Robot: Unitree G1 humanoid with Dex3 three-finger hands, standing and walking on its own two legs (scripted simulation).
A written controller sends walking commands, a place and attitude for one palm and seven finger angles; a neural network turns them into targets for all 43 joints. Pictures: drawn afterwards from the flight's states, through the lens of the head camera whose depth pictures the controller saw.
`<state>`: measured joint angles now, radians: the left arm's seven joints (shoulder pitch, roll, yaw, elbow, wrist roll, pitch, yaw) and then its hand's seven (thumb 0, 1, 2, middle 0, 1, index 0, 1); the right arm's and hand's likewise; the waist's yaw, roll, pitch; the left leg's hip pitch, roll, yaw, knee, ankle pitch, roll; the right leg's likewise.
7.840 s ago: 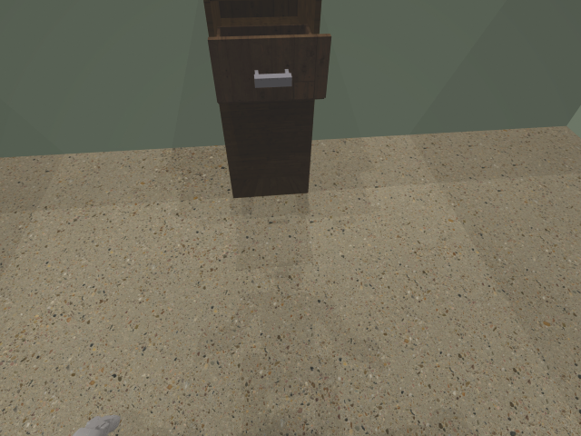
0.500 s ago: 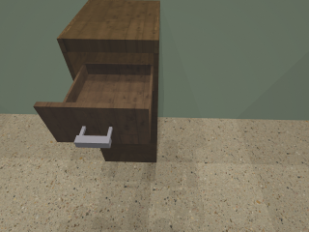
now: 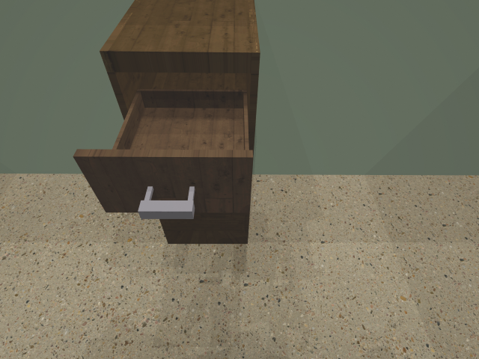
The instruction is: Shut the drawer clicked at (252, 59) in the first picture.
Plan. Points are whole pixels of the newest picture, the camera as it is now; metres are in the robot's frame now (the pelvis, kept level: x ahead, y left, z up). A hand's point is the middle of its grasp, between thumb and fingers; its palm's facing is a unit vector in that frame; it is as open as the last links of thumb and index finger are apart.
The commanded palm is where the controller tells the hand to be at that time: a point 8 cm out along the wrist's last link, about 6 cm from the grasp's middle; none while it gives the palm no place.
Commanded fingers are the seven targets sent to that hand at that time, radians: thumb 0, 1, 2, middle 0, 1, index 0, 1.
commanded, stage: shuffle to correct the standing spot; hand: left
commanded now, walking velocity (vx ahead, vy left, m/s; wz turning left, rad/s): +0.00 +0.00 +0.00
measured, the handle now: (169, 200) +0.40 +0.17 +0.01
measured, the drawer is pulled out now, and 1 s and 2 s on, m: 0.30 0.30 0.30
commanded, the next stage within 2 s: come to a stop and stand still in 0.50 s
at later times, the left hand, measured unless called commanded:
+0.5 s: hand out of the picture +0.01 +0.12 -0.18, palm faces +0.06 -0.99 -0.15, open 7.4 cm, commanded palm none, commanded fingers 0.00 0.90 0.90 -0.20 -0.30 -0.20 -0.30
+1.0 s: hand out of the picture +0.15 +0.11 -0.18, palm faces +0.02 -0.97 -0.25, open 7.3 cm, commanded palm none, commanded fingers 0.00 0.90 0.90 -0.20 -0.30 -0.20 -0.30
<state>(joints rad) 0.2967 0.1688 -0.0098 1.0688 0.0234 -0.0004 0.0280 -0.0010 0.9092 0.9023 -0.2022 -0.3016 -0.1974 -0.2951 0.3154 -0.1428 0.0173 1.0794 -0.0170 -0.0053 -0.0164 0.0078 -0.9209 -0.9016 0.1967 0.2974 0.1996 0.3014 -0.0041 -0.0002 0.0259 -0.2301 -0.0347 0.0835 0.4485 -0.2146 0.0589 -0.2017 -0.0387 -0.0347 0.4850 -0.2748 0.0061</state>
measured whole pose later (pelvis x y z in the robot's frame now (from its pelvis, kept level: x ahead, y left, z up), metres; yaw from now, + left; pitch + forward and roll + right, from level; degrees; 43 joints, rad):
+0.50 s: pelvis +0.06 -0.03 -0.01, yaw +1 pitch +1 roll +0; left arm 0.38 0.12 0.01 1.11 0.03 -0.04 0.02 0.00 0.91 0.90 -0.20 -0.30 -0.20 -0.30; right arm 0.31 -0.14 0.00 1.11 -0.02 -0.01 -0.02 0.01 -0.91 -0.90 0.20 0.30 0.20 0.30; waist 0.01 -0.01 0.01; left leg -0.29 0.02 0.07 0.71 -0.43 0.04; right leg -0.16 0.01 -0.08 0.55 -0.41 -0.04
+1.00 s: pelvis +0.11 -0.08 -0.01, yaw +1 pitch +0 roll +1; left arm 0.22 0.18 0.02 1.00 0.03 0.01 0.03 0.00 0.93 0.90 -0.20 -0.30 -0.20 -0.30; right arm 0.22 -0.17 -0.03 1.03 -0.01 0.04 -0.02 0.01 -0.93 -0.90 0.20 0.30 0.20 0.30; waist 0.00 0.01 0.08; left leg -0.30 0.03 0.07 0.72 -0.46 -0.01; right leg -0.36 -0.06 -0.05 0.64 -0.29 -0.01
